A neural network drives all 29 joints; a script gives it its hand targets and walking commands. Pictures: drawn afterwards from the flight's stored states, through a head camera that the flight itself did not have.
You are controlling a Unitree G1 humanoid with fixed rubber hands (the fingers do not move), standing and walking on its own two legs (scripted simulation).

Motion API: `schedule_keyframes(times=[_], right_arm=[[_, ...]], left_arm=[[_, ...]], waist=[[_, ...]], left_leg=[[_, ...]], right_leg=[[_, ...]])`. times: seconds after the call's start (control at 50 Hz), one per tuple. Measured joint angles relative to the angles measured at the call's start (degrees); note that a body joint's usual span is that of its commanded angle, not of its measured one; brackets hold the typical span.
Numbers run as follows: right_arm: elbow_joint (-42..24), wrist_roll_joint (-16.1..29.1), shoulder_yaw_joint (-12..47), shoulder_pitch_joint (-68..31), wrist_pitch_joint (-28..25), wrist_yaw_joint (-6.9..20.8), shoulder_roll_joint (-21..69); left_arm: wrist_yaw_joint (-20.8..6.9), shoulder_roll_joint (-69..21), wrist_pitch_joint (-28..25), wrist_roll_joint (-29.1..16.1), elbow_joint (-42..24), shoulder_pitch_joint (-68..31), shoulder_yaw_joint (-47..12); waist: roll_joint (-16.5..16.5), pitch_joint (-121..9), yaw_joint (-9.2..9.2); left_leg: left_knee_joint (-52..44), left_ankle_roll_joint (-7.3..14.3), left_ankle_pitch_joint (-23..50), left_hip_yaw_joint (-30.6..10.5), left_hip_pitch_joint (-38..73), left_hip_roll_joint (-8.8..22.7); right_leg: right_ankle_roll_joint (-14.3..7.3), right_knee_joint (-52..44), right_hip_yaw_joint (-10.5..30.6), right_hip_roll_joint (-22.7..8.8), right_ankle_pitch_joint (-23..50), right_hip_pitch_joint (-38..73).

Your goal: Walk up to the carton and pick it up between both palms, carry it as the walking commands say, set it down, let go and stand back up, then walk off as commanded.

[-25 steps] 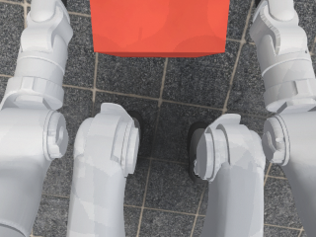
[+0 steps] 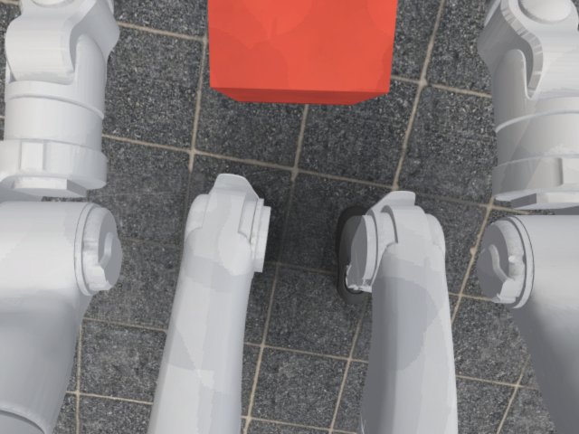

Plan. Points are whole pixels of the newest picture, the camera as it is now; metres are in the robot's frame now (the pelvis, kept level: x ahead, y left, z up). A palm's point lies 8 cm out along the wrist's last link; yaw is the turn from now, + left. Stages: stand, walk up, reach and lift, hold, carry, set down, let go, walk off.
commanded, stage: set down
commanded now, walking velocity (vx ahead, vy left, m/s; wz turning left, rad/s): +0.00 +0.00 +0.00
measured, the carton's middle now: (299, 25) +0.55 +0.04 -0.33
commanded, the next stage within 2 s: let go in 0.80 s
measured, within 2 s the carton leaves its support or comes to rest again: neither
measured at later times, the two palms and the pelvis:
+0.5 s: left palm out of the picture +0.54 +0.24 +0.02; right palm out of the picture +0.56 -0.15 +0.02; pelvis +0.01 +0.00 +0.13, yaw +1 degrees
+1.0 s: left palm out of the picture +0.49 +0.25 +0.08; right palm out of the picture +0.52 -0.15 +0.08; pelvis +0.03 +0.00 +0.22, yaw +1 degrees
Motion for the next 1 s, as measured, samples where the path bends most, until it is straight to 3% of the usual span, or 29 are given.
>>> schedule_keyframes(times=[0.18, 0.6, 0.72, 0.86, 0.92, 1.0], right_arm=[[-4.87, 0.45, 0.23, 0.34, 4.96, 0.42, -0.65], [-6.55, -0.41, -0.64, 4.23, 6.06, 3.26, -0.78], [-2.34, -2.16, -1.59, 4.06, 4.93, 4.48, -0.29], [4.22, -6.75, -4.03, 4.6, -0.1, 5.84, 1.97], [0.96, -8.51, -3.65, 6.47, -1.23, 5.11, 3.01], [-6.96, -9.54, -1.73, 17.58, -0.45, 3.88, 5.35]], left_arm=[[-0.54, 1.17, 5.27, 0.6, -4.45, -0.28, 0.5], [-2.98, 0.6, 6.11, 2.56, -7.12, 4.56, 2.09], [-3.71, -0.32, 4.88, 4.06, -3.43, 4.53, 2.7], [-5.41, -2.64, -0.45, 8.45, 2.78, 5.44, 4.71], [-6.14, -2.74, -1.59, 10.93, -0.11, 7.35, 4.63], [-6.59, -3.73, -0.61, 12.36, -8.07, 18.01, 2.79]], waist=[[0.21, 0.0, -0.77], [-0.17, -0.04, -1.44], [-0.19, -0.29, -1.25], [-0.11, -3.63, -1.12], [-0.04, 0.34, -1.25], [-0.26, 0.13, -1.42]], left_leg=[[-9.53, 0.02, 2.3, -0.51, 6.59, -0.14], [-33.2, 0.27, 7.92, -0.91, 27.62, -0.05], [-40.37, 0.41, 10.24, -0.94, 33.67, 0.13], [-46.71, 0.42, 12.73, -1.18, 35.31, 0.15], [-48.35, 0.42, 12.92, -1.34, 39.2, 0.15], [-50.25, 0.47, 12.6, -1.63, 42.01, 0.05]], right_leg=[[-0.04, -9.73, 0.31, -0.11, 2.61, 6.48], [-0.07, -33.5, 1.88, -0.31, 8.87, 27.0], [0.0, -40.76, 2.37, -0.36, 11.43, 32.93], [0.0, -47.14, 2.54, -0.58, 13.97, 34.53], [-0.06, -48.88, 2.48, -0.65, 14.2, 38.48], [-0.22, -50.94, 2.35, -0.8, 13.91, 41.42]])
